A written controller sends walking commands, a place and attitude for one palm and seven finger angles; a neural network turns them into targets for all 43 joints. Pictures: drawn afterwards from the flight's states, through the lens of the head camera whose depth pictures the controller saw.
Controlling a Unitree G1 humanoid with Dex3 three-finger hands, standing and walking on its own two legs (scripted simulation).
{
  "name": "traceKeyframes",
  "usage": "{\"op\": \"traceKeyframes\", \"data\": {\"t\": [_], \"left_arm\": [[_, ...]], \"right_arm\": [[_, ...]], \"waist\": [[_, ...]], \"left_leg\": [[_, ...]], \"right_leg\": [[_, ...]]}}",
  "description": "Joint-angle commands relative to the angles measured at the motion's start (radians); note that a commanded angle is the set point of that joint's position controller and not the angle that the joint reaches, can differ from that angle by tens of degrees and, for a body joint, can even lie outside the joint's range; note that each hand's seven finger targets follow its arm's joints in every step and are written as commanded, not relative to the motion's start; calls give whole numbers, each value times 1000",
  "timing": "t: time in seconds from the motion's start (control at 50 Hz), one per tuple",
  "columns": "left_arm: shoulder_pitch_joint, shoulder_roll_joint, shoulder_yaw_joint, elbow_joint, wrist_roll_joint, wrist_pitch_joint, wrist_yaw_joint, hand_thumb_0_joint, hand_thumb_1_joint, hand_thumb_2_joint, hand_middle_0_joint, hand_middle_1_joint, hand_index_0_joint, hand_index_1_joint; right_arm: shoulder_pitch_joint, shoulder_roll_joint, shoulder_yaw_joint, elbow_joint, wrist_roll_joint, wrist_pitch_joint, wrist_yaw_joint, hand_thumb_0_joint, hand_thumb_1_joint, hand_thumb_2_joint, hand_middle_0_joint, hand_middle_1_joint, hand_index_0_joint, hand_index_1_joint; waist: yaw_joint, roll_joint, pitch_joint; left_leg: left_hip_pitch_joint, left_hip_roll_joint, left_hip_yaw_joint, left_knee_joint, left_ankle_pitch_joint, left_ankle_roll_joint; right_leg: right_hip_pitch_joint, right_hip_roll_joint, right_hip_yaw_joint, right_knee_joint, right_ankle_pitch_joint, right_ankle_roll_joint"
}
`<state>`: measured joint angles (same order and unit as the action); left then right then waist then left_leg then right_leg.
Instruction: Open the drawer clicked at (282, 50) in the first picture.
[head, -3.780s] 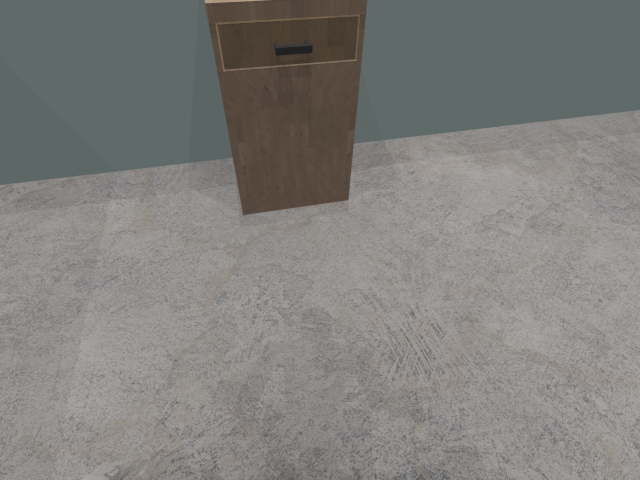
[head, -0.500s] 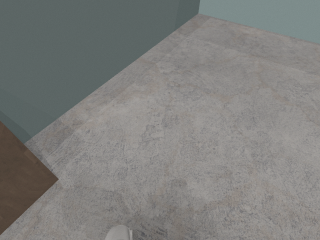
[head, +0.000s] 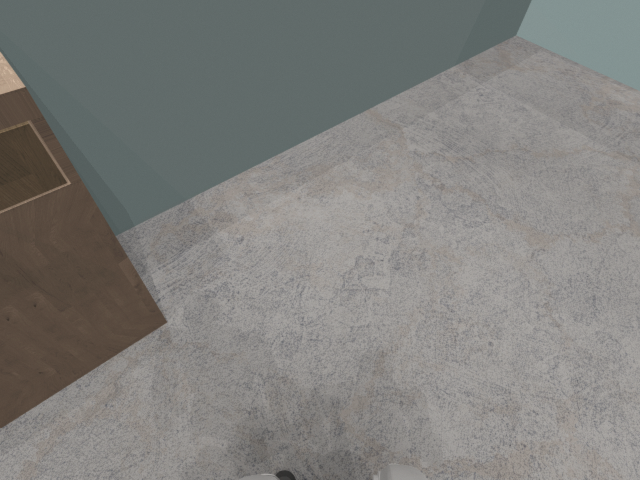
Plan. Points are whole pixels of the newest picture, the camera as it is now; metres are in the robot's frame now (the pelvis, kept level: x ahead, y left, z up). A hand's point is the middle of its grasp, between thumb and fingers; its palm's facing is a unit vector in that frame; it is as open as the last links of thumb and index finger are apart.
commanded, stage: turn to face it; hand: left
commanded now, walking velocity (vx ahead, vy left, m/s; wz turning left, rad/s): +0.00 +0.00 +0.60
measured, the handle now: out of the picture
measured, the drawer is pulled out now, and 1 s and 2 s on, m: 0.00 0.00 0.00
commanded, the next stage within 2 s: take the last steps up to it in 1.04 s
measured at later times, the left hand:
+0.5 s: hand out of the picture +0.00 +0.12 -0.14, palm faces +0.33 -0.90 -0.29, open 7.4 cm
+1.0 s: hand out of the picture -0.10 +0.17 -0.16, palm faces +0.57 -0.77 -0.27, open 7.3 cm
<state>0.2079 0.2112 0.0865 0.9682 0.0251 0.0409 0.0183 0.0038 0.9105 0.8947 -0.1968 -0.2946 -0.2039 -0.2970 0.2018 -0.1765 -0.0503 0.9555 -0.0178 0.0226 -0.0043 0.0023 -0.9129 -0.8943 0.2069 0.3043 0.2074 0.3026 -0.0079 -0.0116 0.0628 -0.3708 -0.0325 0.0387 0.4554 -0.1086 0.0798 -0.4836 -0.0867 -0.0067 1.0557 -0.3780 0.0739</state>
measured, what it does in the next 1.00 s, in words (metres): steps on the spot, turning left: right foot, then left foot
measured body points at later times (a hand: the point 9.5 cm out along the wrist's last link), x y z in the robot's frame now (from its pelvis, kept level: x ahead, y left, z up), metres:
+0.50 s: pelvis -0.01 -0.08 +0.01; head +0.03 -0.11 +0.45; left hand -0.01 +0.17 -0.12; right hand +0.13 -0.32 -0.15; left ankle -0.06 +0.07 -0.64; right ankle -0.01 -0.17 -0.74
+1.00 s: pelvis -0.03 -0.05 +0.00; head +0.00 -0.02 +0.45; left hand -0.13 +0.21 -0.14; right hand +0.21 -0.19 -0.13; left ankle -0.09 +0.04 -0.74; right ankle +0.04 -0.18 -0.67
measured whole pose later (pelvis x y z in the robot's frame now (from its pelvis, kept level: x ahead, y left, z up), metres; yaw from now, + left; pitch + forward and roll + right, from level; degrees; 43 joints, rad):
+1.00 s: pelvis -0.03 -0.05 +0.00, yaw +33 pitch +0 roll +0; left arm 0.22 0.26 0.06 0.93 0.02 0.06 0.01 0.01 0.91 0.89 -0.20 -0.29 -0.20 -0.30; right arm 0.12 -0.20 -0.03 0.91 -0.01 0.03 -0.01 0.00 -0.90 -0.89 0.21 0.30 0.21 0.30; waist 0.03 -0.03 0.08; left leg -0.20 -0.01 0.03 0.47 -0.26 0.03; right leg -0.46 -0.11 -0.04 1.02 -0.41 0.09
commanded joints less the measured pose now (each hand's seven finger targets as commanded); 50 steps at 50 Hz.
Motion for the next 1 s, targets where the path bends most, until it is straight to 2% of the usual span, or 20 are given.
{"op": "traceKeyframes", "data": {"t": [0.0,0.12,0.18,0.2,0.22,0.24,0.26,0.3,0.34,0.4,0.5,0.66,0.68,0.7,0.72,0.74,0.76,0.78,0.84,0.98], "left_arm": [[2,70,17,-83,-4,-13,4,0,900,900,-200,-300,-200,-300],[-1,72,10,-117,-14,-13,8,0,900,900,-200,-300,-200,-300],[117,94,17,-97,-22,-11,11,0,900,900,-200,-300,-200,-300],[164,129,23,-91,-18,-18,14,0,900,900,-200,-300,-200,-300],[168,216,40,-105,1,-26,23,0,900,900,-200,-300,-200,-300],[69,271,33,-144,4,-22,26,0,900,900,-200,-300,-200,-300],[-45,231,18,-176,-4,-23,31,0,900,900,-200,-300,-200,-300],[-132,155,5,-194,-9,-40,28,0,900,900,-200,-300,-200,-300],[-77,120,-10,-174,-9,-55,20,0,900,900,-200,-300,-200,-300],[51,135,-7,-132,-8,-59,21,0,900,900,-200,-300,-200,-300],[124,172,0,-108,0,-49,17,0,900,900,-200,-300,-200,-300],[116,217,17,-89,3,-36,12,0,900,900,-200,-300,-200,-300],[105,218,18,-88,-6,-35,9,0,900,900,-200,-300,-200,-300],[95,195,14,-99,-14,-35,6,0,900,900,-200,-300,-200,-300],[65,125,-4,-145,-20,-35,-3,0,900,900,-200,-300,-200,-300],[14,127,-14,-167,-10,-19,6,0,900,900,-200,-300,-200,-300],[-1,130,-10,-165,-8,-13,6,0,900,900,-200,-300,-200,-300],[-10,120,-6,-141,-7,-10,8,0,900,900,-200,-300,-200,-300],[43,131,-2,-96,-10,-6,-4,0,900,900,-200,-300,-200,-300],[3,99,-16,-104,-12,-1,0,0,900,900,-200,-300,-200,-300]], "right_arm": [[51,-200,-60,-60,-4,-13,-4,0,-900,-900,200,300,200,300],[51,-230,-77,-69,-9,3,1,0,-900,-900,200,300,200,300],[-12,-231,-86,-97,-9,16,7,0,-900,-900,200,300,200,300],[-39,-214,-85,-108,-2,20,10,0,-900,-900,200,300,200,300],[-15,-135,-79,-122,8,25,13,0,-900,-900,200,300,200,300],[-19,-128,-77,-140,-3,19,9,0,-900,-900,200,300,200,300],[-18,-178,-84,-135,-12,22,16,0,-900,-900,200,300,200,300],[44,-151,-82,-88,-12,36,26,0,-900,-900,200,300,200,300],[57,-135,-69,-76,-8,33,33,0,-900,-900,200,300,200,300],[-8,-130,-59,-92,-3,33,31,0,-900,-900,200,300,200,300],[-110,-131,-46,-117,-2,40,32,0,-900,-900,200,300,200,300],[-101,-135,-24,-122,6,13,27,0,-900,-900,200,300,200,300],[-51,-158,-30,-110,2,7,24,0,-900,-900,200,300,200,300],[24,-226,-47,-94,-2,-3,22,0,-900,-900,200,300,200,300],[92,-342,-76,-84,-2,-11,13,0,-900,-900,200,300,200,300],[126,-360,-75,-60,11,0,8,0,-900,-900,200,300,200,300],[97,-328,-67,-63,6,0,0,0,-900,-900,200,300,200,300],[53,-290,-57,-67,2,-7,-9,0,-900,-900,200,300,200,300],[-64,-228,-31,-100,2,-11,-13,0,-900,-900,200,300,200,300],[-16,-224,-34,-79,-3,-10,-10,0,-900,-900,200,300,200,300]], "waist": [[-23,128,-135],[-25,190,-152],[30,189,-151],[59,127,-150],[61,-137,-145],[47,-299,-63],[0,-163,-25],[-62,-143,20],[-48,-133,20],[8,-141,-33],[48,-177,-35],[40,-222,-130],[8,-190,-153],[-37,-43,-214],[-80,289,-243],[-85,246,-236],[-70,171,-186],[-57,238,-153],[2,186,-92],[-12,158,-75]], "left_leg": [[166,253,-370,-209,-163,85],[142,229,-458,-181,-107,87],[-3,158,-431,-176,-181,17],[-97,106,-387,-95,-221,-31],[-293,-12,-229,175,-348,-107],[-377,-64,-95,461,-420,-140],[-282,4,-140,613,-369,-117],[-240,31,-106,723,-264,-129],[-269,42,-60,751,-214,-151],[-284,55,-27,692,-241,-169],[-227,71,11,577,-301,-169],[46,42,96,136,-250,-116],[161,40,94,11,-133,-103],[379,135,-11,-71,95,-65],[560,418,-372,-57,569,76],[507,481,-356,-40,746,160],[463,454,-283,-39,720,161],[397,383,-257,-48,676,128],[286,281,-153,-75,513,76],[261,272,-196,-101,395,94]], "right_leg": [[-30,15,4,-71,-20,7],[92,68,5,-279,-80,-11],[323,97,-30,-534,8,-37],[441,53,-2,-702,67,-55],[544,-197,251,-869,-109,-138],[379,-417,442,-925,-156,-220],[195,-399,322,-915,-97,-221],[157,-263,168,-858,103,-161],[276,-202,13,-753,414,-152],[439,-224,-30,-687,663,-159],[466,-260,-54,-670,683,-181],[466,-273,-126,-525,748,-155],[415,-252,-164,-436,723,-118],[251,-213,-195,-255,555,-66],[-75,-64,-196,-38,-157,13],[-106,-53,-84,54,-306,10],[-119,-68,-52,98,-249,3],[-109,-66,-32,112,-190,10],[-48,-44,-24,98,-56,15],[27,-3,-38,-132,-46,18]]}}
